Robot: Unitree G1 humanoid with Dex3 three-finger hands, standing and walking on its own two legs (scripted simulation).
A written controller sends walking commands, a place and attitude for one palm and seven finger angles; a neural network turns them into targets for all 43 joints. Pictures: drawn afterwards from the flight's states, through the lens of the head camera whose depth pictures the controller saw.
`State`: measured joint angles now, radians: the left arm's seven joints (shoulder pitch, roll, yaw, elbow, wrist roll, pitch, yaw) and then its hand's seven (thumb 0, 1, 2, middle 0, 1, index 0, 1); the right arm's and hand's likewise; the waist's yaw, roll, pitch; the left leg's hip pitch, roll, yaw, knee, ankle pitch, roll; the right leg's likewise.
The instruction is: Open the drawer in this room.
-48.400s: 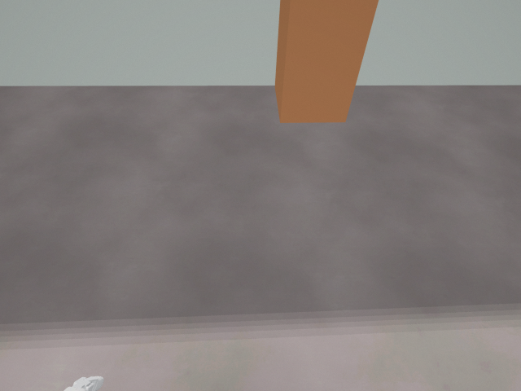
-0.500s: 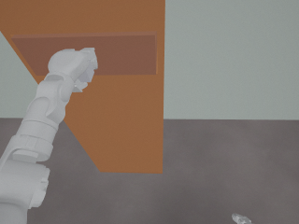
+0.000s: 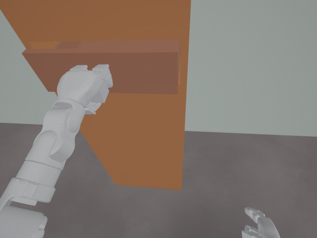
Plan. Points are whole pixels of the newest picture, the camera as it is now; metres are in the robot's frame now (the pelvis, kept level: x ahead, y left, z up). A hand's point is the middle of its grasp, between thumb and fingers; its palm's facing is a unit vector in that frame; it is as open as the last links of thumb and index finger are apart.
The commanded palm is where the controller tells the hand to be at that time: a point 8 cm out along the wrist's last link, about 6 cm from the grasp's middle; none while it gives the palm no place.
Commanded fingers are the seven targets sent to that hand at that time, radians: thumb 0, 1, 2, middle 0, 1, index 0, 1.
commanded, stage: pull the drawer open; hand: left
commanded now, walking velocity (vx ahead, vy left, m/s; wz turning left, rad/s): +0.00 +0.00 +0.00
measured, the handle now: (98, 84) +0.43 +0.19 +0.17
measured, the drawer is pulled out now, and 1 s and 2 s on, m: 0.05 0.10 0.12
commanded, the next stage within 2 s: none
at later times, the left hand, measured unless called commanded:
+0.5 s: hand (90, 103) +0.38 +0.20 +0.16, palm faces +0.08 -0.06 -0.99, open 7.8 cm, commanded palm +0.31 +0.21 +0.20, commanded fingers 0.00 0.90 0.90 -0.40 -1.35 -0.40 -1.35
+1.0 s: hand (83, 117) +0.33 +0.20 +0.16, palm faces +0.12 -0.05 -0.99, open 7.6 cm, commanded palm +0.31 +0.22 +0.20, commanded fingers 0.00 0.90 0.90 -0.40 -1.35 -0.40 -1.35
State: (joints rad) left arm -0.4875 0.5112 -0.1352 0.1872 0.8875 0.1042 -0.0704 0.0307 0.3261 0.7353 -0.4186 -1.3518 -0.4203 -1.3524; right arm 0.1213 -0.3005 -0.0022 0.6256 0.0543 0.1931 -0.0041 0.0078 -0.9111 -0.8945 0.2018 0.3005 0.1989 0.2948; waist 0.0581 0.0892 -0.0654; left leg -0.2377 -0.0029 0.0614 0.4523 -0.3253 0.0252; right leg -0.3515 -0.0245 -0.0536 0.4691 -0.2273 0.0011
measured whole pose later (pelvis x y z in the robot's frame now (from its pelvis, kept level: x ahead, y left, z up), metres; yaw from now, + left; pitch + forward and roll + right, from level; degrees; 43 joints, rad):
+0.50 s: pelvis -0.01 +0.00 +0.00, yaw -2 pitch +5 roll +0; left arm -0.38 0.54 -0.03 0.14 0.88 0.08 -0.10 0.05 0.35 0.68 -0.42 -1.35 -0.41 -1.35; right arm 0.19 -0.28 0.01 0.59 0.04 0.22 0.01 0.01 -0.91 -0.89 0.20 0.30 0.20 0.30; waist 0.01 0.10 -0.05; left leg -0.21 0.00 0.09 0.43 -0.31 0.02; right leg -0.34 -0.01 -0.03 0.46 -0.21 0.00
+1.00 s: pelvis +0.00 -0.01 +0.00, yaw +2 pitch +4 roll +0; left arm -0.31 0.52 -0.15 -0.02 0.87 0.12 -0.07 0.02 0.35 0.72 -0.42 -1.35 -0.42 -1.36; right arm 0.03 -0.28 0.03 0.63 0.04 0.20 0.00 0.01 -0.91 -0.89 0.20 0.30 0.20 0.29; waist 0.11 0.10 -0.05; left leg -0.20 0.00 0.03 0.45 -0.32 0.01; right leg -0.30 -0.03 -0.08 0.47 -0.23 -0.01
